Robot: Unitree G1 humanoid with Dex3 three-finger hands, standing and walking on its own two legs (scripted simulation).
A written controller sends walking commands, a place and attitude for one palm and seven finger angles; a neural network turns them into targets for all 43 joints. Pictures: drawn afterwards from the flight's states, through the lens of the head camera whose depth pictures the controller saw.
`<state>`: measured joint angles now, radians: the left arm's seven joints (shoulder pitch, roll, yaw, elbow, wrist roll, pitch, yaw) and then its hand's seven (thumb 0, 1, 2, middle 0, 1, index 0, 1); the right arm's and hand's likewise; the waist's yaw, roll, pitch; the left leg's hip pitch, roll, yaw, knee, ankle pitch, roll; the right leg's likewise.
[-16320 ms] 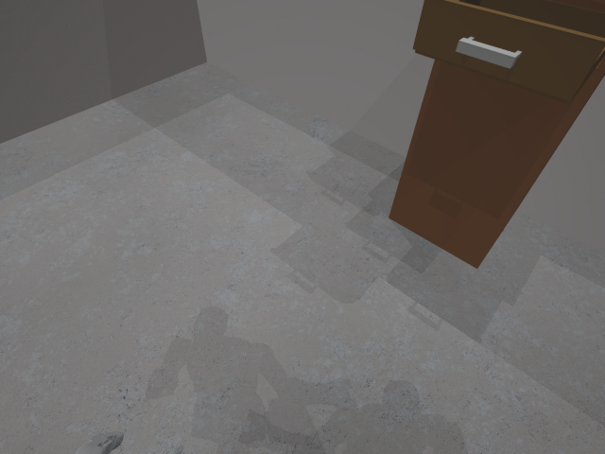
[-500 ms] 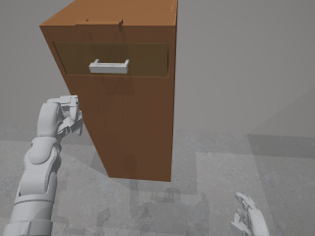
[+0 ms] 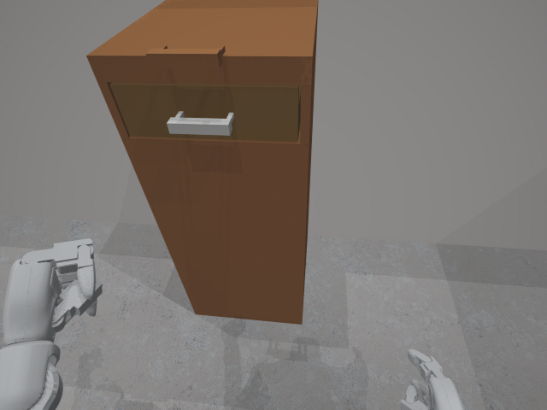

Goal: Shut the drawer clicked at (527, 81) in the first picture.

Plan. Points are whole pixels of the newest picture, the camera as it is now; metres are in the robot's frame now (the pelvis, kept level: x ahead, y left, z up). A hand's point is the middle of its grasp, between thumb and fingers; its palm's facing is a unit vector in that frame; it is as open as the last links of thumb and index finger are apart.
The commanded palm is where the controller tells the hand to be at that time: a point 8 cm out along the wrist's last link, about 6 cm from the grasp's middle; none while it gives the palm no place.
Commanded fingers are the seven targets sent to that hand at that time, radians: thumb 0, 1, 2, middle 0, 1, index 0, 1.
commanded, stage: draw the hand back to the body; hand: left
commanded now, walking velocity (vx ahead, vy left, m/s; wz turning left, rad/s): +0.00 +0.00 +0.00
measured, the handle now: (202, 121) +0.61 +0.22 +0.14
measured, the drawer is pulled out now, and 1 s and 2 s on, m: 0.00 0.00 0.00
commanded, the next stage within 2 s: step back with the hand held close in 0.26 s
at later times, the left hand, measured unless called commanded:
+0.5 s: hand (68, 296) +0.18 +0.25 +0.16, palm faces +0.43 -0.80 -0.41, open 3.3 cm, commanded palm +0.12 +0.28 +0.17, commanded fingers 0.00 0.90 0.90 -1.40 -1.60 -1.40 -1.60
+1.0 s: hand (35, 353) +0.12 +0.26 +0.15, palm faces +0.41 -0.78 -0.47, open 3.2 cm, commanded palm +0.07 +0.29 +0.17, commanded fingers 0.00 0.90 0.90 -1.40 -1.60 -1.40 -1.60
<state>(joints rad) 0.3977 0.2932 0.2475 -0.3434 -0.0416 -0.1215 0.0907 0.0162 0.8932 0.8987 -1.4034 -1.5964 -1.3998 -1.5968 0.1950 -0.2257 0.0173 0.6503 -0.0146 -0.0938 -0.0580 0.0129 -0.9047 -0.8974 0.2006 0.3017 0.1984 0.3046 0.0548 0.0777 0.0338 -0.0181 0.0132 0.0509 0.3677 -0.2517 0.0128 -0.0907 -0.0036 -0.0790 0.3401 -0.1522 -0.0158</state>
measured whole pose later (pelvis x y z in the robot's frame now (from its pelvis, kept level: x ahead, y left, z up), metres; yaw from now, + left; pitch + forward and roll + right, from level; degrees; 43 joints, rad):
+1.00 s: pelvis -0.06 +0.01 -0.02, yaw +0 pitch +0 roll +0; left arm 0.58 0.35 0.38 -0.56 0.00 -0.21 0.13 0.01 0.89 0.90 -1.40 -1.60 -1.40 -1.60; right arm 0.19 -0.20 0.00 0.53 0.00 -0.05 -0.08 0.01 -0.90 -0.90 0.20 0.30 0.20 0.30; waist 0.02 0.00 0.02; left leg -0.34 -0.02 0.06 0.62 -0.28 0.05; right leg -0.40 -0.04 -0.05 0.57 -0.16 0.01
